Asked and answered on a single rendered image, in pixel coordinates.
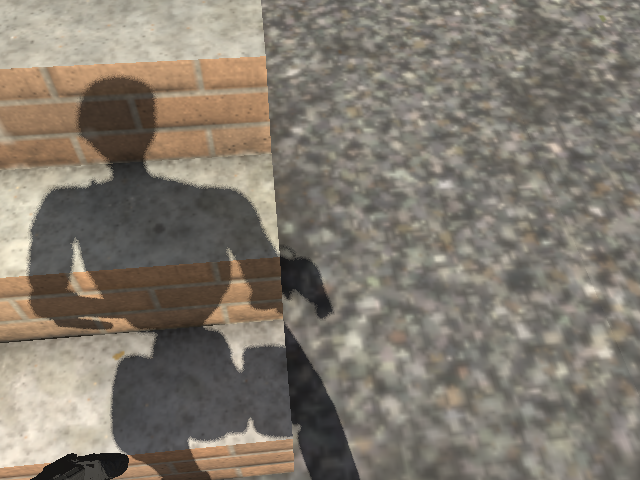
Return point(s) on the stairs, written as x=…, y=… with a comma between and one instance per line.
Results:
x=140, y=282

